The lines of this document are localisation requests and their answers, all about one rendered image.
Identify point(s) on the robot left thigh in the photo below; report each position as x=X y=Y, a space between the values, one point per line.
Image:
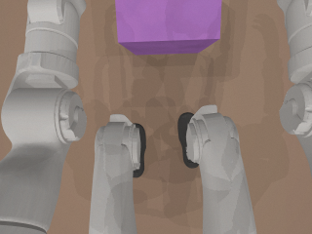
x=112 y=202

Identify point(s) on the carton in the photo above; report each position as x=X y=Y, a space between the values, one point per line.
x=166 y=27

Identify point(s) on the right robot upper arm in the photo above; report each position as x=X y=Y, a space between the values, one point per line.
x=296 y=115

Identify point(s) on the robot left forearm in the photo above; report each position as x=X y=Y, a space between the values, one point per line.
x=51 y=44

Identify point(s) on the left robot upper arm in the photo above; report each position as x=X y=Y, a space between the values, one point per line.
x=41 y=124

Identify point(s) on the right robot shin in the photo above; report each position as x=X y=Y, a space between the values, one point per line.
x=209 y=109

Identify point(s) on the robot right forearm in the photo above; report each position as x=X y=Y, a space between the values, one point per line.
x=298 y=23

